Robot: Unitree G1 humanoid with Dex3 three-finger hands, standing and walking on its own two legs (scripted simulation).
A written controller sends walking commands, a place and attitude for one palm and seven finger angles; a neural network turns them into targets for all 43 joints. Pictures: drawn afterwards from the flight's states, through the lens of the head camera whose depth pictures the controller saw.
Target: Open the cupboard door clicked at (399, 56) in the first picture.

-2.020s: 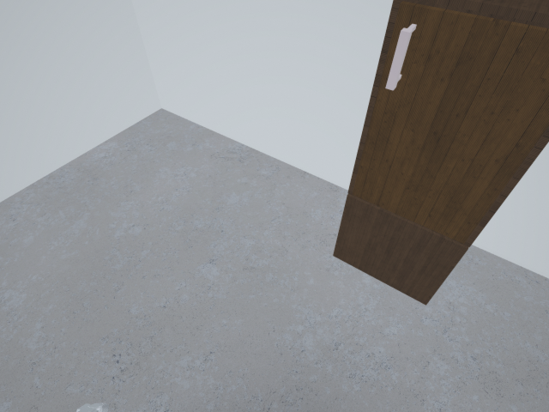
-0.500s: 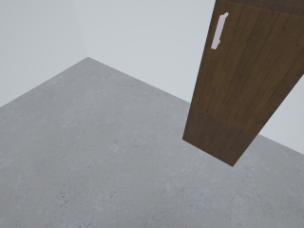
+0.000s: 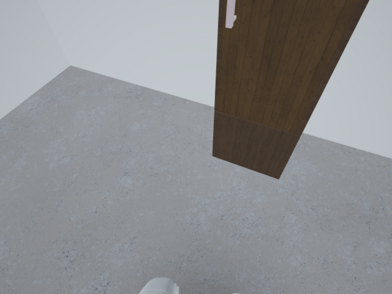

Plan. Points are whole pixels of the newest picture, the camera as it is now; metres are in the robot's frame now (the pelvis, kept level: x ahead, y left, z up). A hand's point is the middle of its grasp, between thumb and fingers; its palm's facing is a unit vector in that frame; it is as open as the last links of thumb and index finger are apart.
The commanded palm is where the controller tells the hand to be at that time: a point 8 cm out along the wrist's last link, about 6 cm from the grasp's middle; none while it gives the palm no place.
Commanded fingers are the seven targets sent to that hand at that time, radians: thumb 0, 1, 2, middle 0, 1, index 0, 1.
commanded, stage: turn to face it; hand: left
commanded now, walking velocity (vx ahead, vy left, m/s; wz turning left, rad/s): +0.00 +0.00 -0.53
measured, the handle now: (233, 1) +0.88 -0.04 +0.16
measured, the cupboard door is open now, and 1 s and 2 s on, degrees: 0 0 0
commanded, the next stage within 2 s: take the last steps up to it in 0.48 s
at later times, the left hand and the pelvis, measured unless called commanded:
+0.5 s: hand out of the picture +0.10 +0.27 -0.15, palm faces -0.16 -0.96 -0.21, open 7.4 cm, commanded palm none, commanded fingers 0.00 0.90 0.90 -0.20 -0.30 -0.20 -0.30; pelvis -0.02 +0.07 +0.02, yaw -14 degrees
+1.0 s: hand out of the picture +0.08 +0.21 -0.15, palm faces -0.31 -0.93 -0.21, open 7.2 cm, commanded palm none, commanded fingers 0.00 0.90 0.90 -0.20 -0.30 -0.20 -0.30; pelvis +0.01 +0.04 +0.02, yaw -20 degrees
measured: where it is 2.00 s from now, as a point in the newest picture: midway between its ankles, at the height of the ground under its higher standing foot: (210, 266)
